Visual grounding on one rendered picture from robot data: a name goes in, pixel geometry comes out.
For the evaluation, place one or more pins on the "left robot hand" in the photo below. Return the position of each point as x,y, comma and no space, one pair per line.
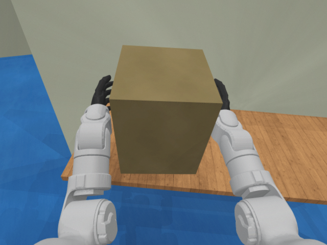
101,93

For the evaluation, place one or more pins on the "left robot forearm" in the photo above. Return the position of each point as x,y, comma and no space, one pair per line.
91,156

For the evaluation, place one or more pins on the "table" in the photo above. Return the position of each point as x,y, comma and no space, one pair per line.
293,148

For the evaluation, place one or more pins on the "right robot upper arm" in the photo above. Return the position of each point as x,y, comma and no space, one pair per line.
267,221

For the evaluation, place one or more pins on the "right robot hand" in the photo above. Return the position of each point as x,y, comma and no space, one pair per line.
223,94

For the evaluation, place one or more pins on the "carton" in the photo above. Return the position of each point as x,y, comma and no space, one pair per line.
164,105

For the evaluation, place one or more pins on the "right robot forearm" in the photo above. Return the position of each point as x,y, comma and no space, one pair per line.
248,177

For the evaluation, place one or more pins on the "left robot upper arm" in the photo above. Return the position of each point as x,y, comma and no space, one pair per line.
87,222

